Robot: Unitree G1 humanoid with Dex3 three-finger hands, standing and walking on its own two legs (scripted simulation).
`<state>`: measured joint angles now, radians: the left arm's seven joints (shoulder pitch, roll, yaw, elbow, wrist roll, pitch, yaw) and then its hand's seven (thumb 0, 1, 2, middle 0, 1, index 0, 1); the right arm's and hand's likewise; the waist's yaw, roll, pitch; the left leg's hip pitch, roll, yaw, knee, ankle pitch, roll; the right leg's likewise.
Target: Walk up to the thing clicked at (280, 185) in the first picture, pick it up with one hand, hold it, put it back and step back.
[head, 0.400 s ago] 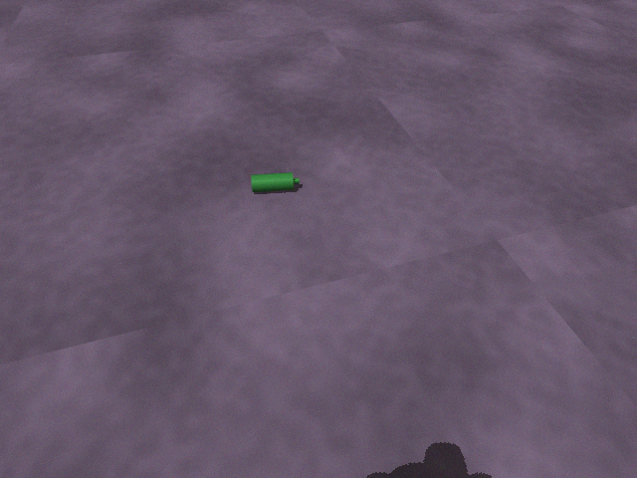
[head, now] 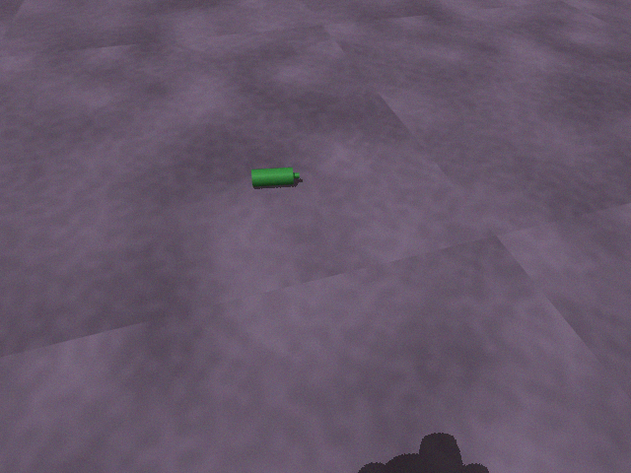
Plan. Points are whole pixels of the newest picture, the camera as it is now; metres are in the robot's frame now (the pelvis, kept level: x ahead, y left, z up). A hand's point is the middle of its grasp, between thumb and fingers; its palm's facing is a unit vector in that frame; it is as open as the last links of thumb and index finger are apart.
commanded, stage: stand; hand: left
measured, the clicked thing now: (275, 176) +1.51 +0.19 -0.74
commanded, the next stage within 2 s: walk up in 0.72 s
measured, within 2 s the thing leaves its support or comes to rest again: neither
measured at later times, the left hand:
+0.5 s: hand out of the picture +0.08 +0.25 -0.16, palm faces -0.03 -0.94 -0.33, open 7.4 cm
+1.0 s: hand out of the picture +0.14 +0.25 -0.14, palm faces -0.05 -0.92 -0.40, open 7.4 cm
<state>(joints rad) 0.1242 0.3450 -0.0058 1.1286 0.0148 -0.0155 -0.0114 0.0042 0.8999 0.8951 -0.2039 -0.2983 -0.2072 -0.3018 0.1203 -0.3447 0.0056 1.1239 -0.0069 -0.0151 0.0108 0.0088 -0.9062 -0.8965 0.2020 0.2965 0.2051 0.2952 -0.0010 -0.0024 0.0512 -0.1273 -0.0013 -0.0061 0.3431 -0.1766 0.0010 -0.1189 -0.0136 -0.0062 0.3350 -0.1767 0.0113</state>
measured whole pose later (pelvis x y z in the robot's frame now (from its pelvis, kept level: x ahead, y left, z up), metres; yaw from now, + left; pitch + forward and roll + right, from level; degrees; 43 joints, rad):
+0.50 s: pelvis +0.01 +0.00 +0.00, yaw +0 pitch -2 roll +0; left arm 0.12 0.34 0.00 1.13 0.01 -0.01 -0.01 0.00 0.90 0.90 -0.20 -0.30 -0.21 -0.30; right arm 0.11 -0.35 0.01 1.12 0.00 -0.02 0.01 0.01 -0.91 -0.90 0.20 0.30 0.21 0.30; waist 0.00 0.00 0.05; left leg -0.11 -0.01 -0.01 0.33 -0.19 0.00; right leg -0.10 -0.02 -0.01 0.32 -0.19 0.01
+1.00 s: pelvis +0.06 -0.05 -0.01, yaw +0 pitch -2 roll +2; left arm 0.19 0.45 0.09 1.02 0.04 -0.03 -0.10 0.01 0.90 0.90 -0.20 -0.30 -0.21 -0.30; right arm 0.27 -0.42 -0.09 1.03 -0.04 -0.04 0.06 0.01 -0.90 -0.90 0.21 0.30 0.21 0.30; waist -0.03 -0.01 0.05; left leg -0.06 0.03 -0.02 0.40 -0.31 0.01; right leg -0.34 -0.08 0.00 0.61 -0.38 -0.01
